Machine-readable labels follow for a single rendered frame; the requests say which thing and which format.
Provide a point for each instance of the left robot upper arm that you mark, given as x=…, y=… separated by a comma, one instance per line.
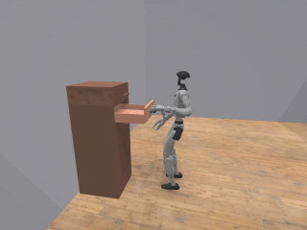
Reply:
x=185, y=100

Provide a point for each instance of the right robot thigh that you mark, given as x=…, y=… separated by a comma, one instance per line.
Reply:
x=173, y=150

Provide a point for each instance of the robot torso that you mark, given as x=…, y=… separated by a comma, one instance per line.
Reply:
x=178, y=123

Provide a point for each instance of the robot right forearm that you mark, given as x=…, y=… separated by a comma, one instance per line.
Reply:
x=168, y=116

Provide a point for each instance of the drawer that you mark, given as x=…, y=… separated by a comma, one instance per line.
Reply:
x=127, y=113

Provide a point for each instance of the right robot hand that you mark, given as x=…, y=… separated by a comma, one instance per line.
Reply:
x=161, y=122

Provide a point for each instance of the cabinet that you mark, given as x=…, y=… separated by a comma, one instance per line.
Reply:
x=101, y=146

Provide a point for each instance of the left robot hand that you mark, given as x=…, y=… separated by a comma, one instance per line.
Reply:
x=158, y=108

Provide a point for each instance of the robot left forearm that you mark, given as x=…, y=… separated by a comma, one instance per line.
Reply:
x=178, y=111

